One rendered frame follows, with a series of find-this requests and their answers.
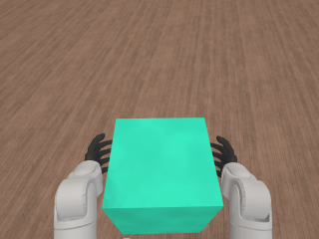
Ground right robot forearm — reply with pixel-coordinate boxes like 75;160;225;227
220;162;272;239

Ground robot right hand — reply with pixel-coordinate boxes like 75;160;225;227
210;135;237;178

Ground left robot forearm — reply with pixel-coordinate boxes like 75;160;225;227
54;160;104;239

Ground robot left hand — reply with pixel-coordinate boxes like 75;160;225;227
84;133;113;174

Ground carton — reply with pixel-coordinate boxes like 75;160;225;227
102;118;224;235

